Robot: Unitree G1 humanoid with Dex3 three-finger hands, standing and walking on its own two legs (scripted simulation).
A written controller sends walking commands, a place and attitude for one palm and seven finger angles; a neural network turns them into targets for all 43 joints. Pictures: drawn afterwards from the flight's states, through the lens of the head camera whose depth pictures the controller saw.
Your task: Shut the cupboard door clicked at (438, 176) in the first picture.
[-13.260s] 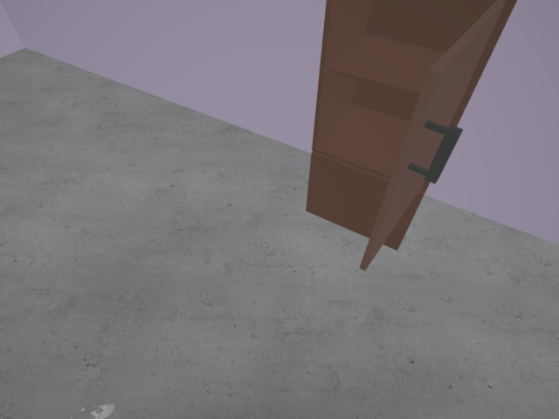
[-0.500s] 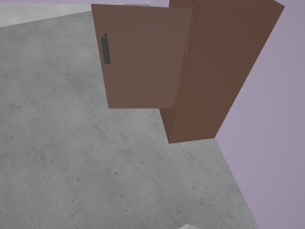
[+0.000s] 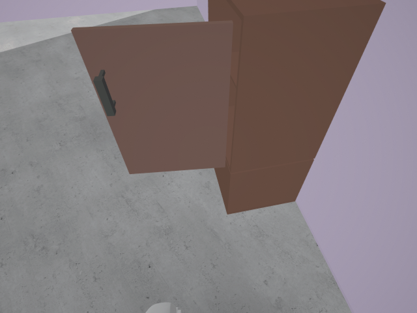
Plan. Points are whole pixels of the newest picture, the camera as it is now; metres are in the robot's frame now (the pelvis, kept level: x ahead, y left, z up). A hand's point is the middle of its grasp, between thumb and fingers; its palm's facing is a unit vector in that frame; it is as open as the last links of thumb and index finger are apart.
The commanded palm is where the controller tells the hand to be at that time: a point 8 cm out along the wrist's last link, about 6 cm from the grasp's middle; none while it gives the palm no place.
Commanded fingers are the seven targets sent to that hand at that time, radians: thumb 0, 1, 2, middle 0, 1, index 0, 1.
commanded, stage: take the last steps up to it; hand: left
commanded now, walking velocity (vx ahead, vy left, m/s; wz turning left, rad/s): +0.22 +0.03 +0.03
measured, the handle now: (106, 92) +0.68 +0.33 +0.05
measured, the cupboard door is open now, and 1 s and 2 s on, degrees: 83 83 83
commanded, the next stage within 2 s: come to a stop and stand still in 0.22 s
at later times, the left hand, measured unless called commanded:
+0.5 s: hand out of the picture +0.13 +0.21 -0.18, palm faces +0.05 -0.99 -0.16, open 7.4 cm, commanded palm none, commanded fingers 0.00 0.90 0.90 -0.20 -0.30 -0.20 -0.30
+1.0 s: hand (112, 298) +0.19 +0.24 -0.18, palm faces -0.02 -0.97 -0.23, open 7.4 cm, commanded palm none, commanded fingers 0.00 0.90 0.90 -0.20 -0.30 -0.20 -0.30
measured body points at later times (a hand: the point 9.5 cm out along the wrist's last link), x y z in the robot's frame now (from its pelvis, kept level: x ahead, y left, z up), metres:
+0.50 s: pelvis +0.13 +0.05 +0.00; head +0.15 +0.06 +0.45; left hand +0.13 +0.27 -0.17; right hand +0.17 -0.19 -0.15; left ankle +0.14 +0.13 -0.74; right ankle +0.15 -0.09 -0.71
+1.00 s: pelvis +0.12 +0.05 -0.01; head +0.13 +0.05 +0.44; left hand +0.19 +0.29 -0.16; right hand +0.16 -0.19 -0.16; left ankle +0.11 +0.14 -0.74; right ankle +0.16 -0.09 -0.74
